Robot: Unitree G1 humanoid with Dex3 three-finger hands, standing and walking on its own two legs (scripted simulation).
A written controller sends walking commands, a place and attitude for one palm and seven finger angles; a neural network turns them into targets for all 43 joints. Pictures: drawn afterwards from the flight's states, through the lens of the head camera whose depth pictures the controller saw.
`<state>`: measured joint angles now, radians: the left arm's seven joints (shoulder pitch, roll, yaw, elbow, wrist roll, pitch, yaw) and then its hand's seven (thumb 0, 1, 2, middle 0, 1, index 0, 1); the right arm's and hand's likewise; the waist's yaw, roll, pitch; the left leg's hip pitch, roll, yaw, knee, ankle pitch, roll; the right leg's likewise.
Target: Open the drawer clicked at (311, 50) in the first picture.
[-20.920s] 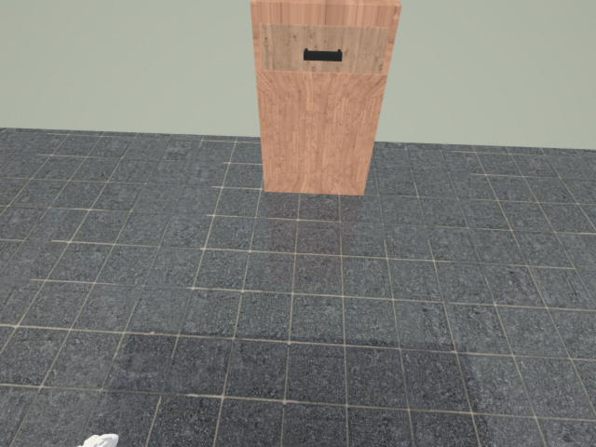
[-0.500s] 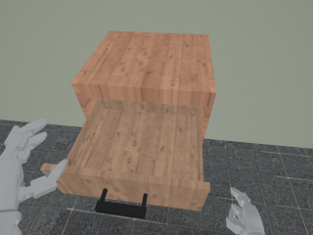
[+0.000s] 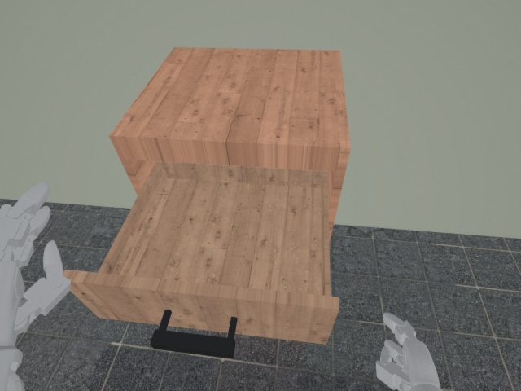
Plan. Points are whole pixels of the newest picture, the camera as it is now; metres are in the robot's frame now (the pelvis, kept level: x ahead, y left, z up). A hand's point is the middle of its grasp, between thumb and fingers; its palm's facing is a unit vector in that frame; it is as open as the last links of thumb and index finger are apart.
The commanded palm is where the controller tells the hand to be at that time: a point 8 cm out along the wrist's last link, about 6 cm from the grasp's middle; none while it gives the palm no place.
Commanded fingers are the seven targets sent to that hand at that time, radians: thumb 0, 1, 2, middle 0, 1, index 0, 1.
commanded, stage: step back with the hand held close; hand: left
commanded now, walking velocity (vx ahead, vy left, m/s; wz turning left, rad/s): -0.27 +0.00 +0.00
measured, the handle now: (196, 331) +0.22 +0.14 -0.07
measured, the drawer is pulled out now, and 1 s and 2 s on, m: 0.30 0.30 0.30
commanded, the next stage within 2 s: stop stepping back and stand still in 1.34 s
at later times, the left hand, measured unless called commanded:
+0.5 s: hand (34, 329) +0.14 +0.25 +0.15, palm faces +0.32 -0.80 -0.52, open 7.4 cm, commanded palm +0.08 +0.30 +0.17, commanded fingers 0.00 0.90 0.90 -0.20 -0.30 -0.20 -0.30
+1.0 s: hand (39, 353) +0.12 +0.23 +0.15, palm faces +0.29 -0.82 -0.49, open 7.5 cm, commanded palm +0.05 +0.28 +0.17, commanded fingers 0.00 0.90 0.90 -0.20 -0.30 -0.20 -0.30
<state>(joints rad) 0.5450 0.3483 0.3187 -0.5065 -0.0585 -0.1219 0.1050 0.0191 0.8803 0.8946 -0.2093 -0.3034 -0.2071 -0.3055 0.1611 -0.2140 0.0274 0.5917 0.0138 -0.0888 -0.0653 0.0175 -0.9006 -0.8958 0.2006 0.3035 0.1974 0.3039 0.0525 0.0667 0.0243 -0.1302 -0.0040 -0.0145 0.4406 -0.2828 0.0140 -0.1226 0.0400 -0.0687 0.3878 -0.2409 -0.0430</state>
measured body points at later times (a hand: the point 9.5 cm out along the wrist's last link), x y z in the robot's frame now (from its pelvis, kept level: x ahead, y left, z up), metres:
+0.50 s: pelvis -0.05 +0.02 -0.01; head -0.01 +0.02 +0.44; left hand +0.12 +0.30 +0.18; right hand +0.14 -0.22 -0.09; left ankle -0.03 +0.11 -0.74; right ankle -0.02 -0.09 -0.74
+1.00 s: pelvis -0.10 +0.01 -0.01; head -0.03 +0.02 +0.43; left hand +0.10 +0.28 +0.18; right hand +0.10 -0.21 -0.10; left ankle -0.03 +0.11 -0.74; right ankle -0.16 -0.11 -0.74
